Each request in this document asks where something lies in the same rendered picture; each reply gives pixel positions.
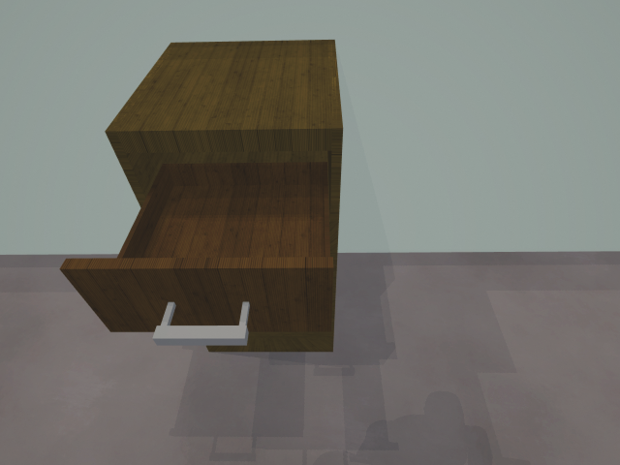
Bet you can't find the handle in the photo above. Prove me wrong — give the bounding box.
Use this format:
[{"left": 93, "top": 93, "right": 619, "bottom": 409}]
[{"left": 152, "top": 302, "right": 250, "bottom": 346}]

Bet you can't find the drawer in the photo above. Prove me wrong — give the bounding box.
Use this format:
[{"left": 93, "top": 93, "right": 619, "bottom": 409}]
[{"left": 60, "top": 162, "right": 333, "bottom": 332}]

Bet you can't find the cabinet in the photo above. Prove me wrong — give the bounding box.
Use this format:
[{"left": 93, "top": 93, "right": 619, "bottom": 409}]
[{"left": 105, "top": 40, "right": 343, "bottom": 352}]

